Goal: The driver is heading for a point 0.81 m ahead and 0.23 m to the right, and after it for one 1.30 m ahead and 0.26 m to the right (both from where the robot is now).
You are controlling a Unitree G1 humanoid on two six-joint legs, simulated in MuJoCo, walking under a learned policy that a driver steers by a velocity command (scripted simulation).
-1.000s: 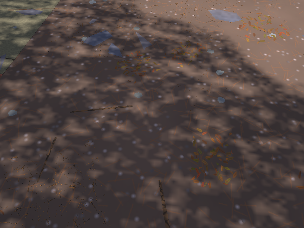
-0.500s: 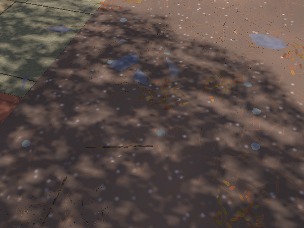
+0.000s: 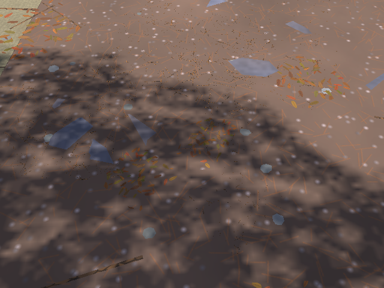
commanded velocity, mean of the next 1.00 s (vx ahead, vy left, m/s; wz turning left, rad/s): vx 0.50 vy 0.00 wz -0.48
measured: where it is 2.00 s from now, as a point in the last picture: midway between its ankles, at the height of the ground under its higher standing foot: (256, 217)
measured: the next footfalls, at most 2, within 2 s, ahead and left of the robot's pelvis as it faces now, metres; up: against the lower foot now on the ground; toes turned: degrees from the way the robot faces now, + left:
right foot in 0.22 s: +0.28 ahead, -0.15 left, +0.00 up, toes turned -11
left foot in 0.72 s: +0.62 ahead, -0.03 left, +0.00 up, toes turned -28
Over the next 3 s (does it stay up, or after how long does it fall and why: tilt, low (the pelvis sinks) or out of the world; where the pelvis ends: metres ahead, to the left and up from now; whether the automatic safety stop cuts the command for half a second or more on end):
stays up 0.74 -0.21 -0.01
